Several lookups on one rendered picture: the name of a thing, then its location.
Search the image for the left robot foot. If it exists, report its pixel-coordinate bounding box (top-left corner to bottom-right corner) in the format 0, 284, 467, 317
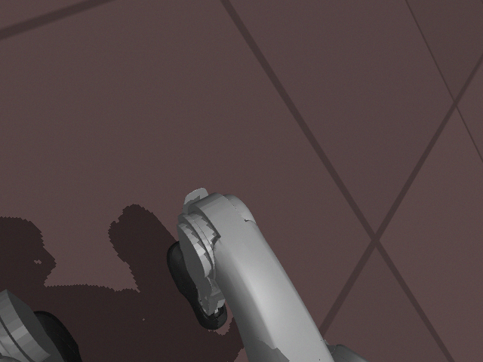
34, 311, 82, 362

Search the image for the right robot foot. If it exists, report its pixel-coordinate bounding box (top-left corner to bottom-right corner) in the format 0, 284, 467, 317
167, 241, 227, 330

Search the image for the right robot hand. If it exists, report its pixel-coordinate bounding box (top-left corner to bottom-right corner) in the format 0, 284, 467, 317
324, 339, 370, 362

